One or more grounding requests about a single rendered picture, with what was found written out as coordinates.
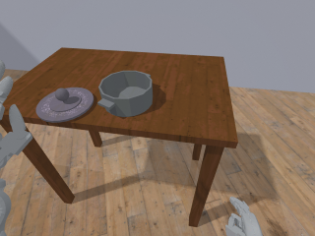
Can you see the pot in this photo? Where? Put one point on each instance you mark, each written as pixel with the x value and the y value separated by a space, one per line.
pixel 126 93

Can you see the robot right hand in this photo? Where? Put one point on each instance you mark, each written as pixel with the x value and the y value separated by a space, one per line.
pixel 246 225

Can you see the knob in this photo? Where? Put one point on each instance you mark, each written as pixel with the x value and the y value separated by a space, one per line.
pixel 62 94

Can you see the robot left hand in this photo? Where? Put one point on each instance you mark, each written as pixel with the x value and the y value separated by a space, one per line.
pixel 14 142

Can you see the robot left forearm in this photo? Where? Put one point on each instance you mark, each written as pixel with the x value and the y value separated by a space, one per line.
pixel 5 207

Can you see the lid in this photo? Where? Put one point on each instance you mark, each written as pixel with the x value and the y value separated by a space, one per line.
pixel 52 110

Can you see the table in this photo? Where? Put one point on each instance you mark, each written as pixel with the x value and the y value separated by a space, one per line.
pixel 191 104

